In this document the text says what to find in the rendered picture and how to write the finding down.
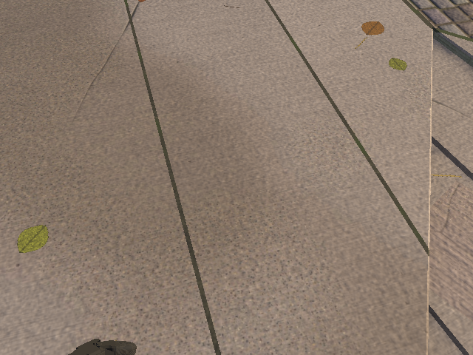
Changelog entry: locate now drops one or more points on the robot left hand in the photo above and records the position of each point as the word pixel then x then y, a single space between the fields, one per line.
pixel 111 347

